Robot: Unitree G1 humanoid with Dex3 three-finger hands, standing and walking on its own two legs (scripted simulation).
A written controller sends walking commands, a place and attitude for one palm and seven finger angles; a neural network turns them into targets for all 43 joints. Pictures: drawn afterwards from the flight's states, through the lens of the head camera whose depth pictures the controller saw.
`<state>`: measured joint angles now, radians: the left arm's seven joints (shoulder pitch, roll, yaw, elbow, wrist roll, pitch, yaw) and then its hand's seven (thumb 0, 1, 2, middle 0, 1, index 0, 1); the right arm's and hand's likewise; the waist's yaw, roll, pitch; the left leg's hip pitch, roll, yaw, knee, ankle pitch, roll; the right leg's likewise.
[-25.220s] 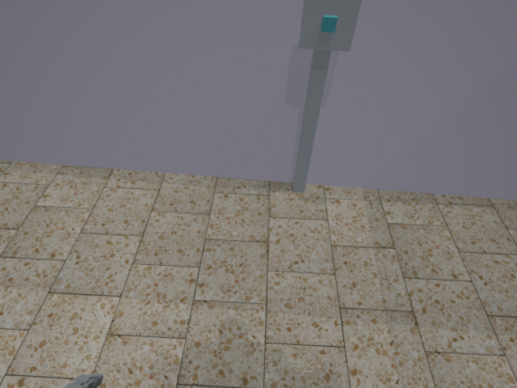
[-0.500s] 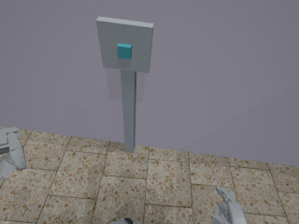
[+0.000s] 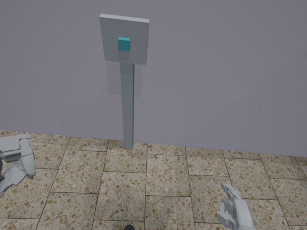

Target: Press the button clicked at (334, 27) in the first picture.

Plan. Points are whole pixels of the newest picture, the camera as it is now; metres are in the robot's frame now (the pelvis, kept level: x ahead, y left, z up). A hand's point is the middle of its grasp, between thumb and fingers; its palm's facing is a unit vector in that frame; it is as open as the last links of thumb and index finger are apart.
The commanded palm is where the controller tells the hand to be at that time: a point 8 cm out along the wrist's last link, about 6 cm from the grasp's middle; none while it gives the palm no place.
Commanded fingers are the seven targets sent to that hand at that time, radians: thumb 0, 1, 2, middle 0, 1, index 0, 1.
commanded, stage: stop stepping back and stand still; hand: left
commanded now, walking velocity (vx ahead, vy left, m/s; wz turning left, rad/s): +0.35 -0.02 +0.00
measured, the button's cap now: (124, 44) +0.75 +0.16 +0.10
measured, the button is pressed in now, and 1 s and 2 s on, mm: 0 0 0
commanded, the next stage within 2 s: let the arm hang, fingers relaxed in 1.36 s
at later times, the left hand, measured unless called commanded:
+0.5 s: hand out of the picture +0.10 +0.23 +0.17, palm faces +0.37 -0.80 -0.47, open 3.1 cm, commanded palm +0.04 +0.28 +0.18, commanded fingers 0.00 0.90 0.90 -1.30 -1.50 -1.30 -1.50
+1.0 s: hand out of the picture +0.10 +0.26 +0.16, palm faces +0.44 -0.78 -0.44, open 3.1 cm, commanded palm +0.04 +0.30 +0.18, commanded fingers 0.00 0.90 0.90 -1.30 -1.50 -1.30 -1.50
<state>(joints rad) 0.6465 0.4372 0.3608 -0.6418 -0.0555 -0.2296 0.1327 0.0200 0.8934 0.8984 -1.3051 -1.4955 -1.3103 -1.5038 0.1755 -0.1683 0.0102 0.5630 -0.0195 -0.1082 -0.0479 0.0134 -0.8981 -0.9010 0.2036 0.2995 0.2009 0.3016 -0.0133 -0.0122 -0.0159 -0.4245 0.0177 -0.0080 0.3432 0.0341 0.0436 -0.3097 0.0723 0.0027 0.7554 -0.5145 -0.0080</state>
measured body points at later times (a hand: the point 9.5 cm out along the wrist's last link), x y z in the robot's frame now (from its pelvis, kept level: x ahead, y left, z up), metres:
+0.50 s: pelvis -0.08 +0.00 -0.01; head -0.11 +0.01 +0.44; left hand +0.07 +0.27 +0.20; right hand +0.06 -0.23 -0.09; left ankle -0.04 +0.12 -0.73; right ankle -0.05 -0.09 -0.74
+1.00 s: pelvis -0.07 +0.01 +0.00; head -0.07 +0.01 +0.45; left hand +0.07 +0.30 +0.19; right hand +0.11 -0.20 -0.09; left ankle -0.05 +0.14 -0.74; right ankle -0.05 -0.09 -0.74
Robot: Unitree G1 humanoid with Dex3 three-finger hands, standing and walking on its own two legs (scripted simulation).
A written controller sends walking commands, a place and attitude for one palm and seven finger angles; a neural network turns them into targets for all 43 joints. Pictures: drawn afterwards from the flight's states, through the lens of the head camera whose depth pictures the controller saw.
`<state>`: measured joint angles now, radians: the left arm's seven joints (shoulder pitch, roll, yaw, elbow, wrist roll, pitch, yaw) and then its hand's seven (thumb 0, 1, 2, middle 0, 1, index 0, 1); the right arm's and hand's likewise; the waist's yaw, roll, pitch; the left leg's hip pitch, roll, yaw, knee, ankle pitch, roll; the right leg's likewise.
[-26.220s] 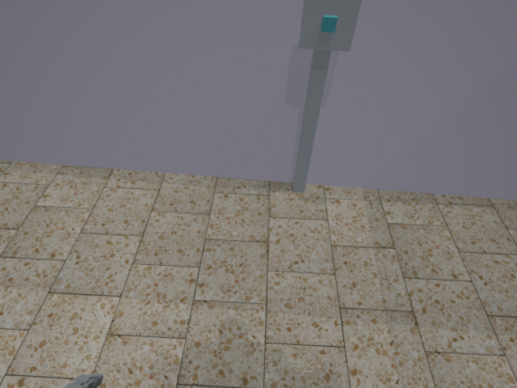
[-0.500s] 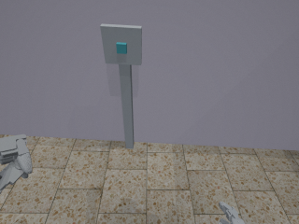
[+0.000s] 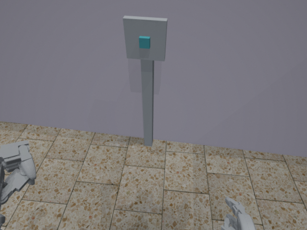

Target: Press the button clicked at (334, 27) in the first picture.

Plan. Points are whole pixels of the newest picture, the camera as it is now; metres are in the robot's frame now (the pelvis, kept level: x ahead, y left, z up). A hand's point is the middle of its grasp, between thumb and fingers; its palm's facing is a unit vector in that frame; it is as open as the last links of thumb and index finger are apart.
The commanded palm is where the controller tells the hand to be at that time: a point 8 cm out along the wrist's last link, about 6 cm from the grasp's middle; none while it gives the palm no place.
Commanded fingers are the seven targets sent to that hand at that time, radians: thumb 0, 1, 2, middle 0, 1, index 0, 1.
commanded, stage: stop stepping back and stand still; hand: left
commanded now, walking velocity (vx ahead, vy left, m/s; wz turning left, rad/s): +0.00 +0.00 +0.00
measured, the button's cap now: (144, 42) +0.82 +0.09 +0.10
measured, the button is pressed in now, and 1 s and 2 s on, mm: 0 0 0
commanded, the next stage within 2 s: let the arm hang, fingers relaxed in 0.36 s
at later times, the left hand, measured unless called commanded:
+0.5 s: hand (31, 171) +0.20 +0.26 +0.13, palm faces +0.29 -0.83 -0.49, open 3.1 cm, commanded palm none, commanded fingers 0.00 0.90 0.90 -1.19 -1.38 -1.19 -1.38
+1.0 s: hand out of the picture -0.06 +0.21 -0.17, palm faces +0.03 -0.97 -0.25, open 5.1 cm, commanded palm none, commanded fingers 0.00 0.90 0.90 -0.27 -0.38 -0.27 -0.38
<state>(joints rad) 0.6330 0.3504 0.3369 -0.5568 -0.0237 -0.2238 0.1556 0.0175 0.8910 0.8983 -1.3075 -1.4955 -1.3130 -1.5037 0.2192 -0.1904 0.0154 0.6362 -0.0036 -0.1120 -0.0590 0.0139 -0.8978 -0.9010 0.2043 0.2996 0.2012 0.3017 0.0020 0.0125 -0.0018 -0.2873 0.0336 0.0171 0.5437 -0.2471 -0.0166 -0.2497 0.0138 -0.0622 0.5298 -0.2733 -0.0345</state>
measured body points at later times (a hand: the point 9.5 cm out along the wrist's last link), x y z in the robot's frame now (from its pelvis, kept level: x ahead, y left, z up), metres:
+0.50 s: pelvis +0.00 +0.02 +0.01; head +0.01 +0.01 +0.46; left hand +0.18 +0.30 +0.16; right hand +0.18 -0.22 -0.08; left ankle +0.03 +0.13 -0.73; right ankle +0.01 -0.10 -0.73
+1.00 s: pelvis -0.02 +0.01 +0.01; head +0.01 +0.01 +0.45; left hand -0.06 +0.26 -0.15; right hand -0.06 -0.21 -0.15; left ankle +0.03 +0.13 -0.73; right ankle +0.01 -0.10 -0.73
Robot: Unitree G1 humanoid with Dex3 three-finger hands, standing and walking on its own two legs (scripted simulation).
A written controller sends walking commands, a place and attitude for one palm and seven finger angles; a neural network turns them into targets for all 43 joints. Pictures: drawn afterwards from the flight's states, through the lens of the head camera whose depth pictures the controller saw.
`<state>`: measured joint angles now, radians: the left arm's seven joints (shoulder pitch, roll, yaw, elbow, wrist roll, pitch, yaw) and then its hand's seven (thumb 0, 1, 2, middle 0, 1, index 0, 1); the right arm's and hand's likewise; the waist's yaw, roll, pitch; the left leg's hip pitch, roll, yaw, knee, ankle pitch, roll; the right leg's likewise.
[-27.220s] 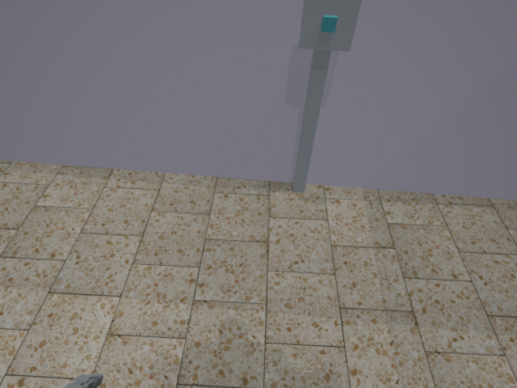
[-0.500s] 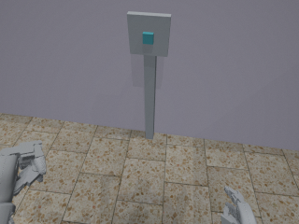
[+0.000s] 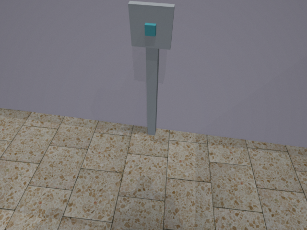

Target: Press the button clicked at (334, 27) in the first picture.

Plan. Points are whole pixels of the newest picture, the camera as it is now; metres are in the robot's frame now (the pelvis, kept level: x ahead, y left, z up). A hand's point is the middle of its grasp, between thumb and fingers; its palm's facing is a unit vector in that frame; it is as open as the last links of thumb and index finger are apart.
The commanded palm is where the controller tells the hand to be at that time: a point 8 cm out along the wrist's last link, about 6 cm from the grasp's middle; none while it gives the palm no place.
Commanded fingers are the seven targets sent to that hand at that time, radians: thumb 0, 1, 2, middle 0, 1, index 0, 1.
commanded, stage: let the arm hang, fingers relaxed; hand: left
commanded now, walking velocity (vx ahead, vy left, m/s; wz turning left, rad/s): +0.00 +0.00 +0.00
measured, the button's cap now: (150, 29) +0.84 +0.06 +0.10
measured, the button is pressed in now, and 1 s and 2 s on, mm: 0 0 0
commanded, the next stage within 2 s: stand and wait in 0.56 s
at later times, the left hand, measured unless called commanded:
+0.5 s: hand out of the picture +0.02 +0.17 -0.17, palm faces +0.03 -0.98 -0.19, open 7.3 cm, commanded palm none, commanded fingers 0.00 0.90 0.90 -0.20 -0.30 -0.20 -0.30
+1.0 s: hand out of the picture +0.05 +0.18 -0.17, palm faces +0.01 -0.97 -0.23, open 7.3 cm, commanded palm none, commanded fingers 0.00 0.90 0.90 -0.20 -0.30 -0.20 -0.30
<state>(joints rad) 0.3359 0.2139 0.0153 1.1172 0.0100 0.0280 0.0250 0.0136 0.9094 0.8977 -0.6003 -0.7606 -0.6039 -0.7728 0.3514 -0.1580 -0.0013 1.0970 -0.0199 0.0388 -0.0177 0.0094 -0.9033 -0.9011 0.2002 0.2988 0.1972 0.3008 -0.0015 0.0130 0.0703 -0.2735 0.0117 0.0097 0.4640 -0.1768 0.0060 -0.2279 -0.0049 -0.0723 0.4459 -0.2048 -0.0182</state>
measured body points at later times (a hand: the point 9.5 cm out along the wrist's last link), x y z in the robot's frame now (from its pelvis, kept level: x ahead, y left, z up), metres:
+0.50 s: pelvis +0.01 +0.00 +0.00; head +0.03 +0.00 +0.45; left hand +0.02 +0.22 -0.16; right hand +0.00 -0.21 -0.16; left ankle +0.05 +0.11 -0.74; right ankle +0.02 -0.11 -0.74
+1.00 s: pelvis +0.03 -0.01 +0.01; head +0.05 -0.01 +0.45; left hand +0.06 +0.23 -0.15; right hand +0.05 -0.24 -0.16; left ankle +0.05 +0.11 -0.74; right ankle +0.02 -0.11 -0.74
